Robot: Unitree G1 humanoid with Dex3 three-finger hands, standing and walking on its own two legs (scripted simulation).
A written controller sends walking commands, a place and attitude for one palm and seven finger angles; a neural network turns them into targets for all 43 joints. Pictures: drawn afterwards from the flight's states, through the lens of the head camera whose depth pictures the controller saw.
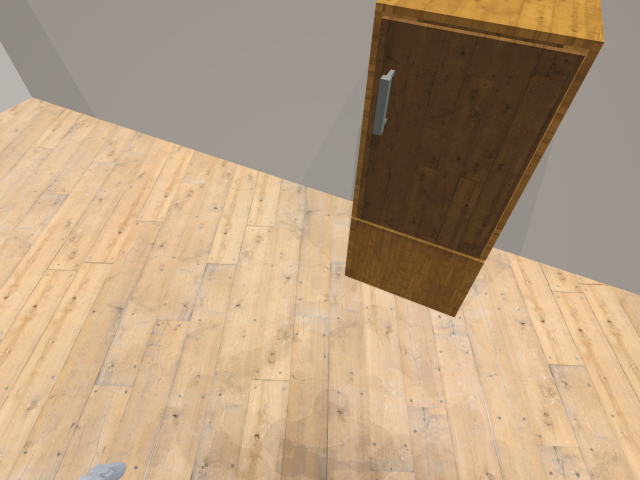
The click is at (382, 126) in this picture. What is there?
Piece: cupboard door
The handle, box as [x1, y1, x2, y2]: [372, 70, 394, 135]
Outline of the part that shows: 394,70 390,70 386,75 383,75 380,78 372,133 380,135 383,129 383,125 386,121 385,112 390,81 394,73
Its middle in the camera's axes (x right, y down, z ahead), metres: +0.15 -0.32 +0.91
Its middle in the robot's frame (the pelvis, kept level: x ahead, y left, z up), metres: +0.91 -0.10 +0.02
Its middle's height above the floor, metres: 0.79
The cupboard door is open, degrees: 0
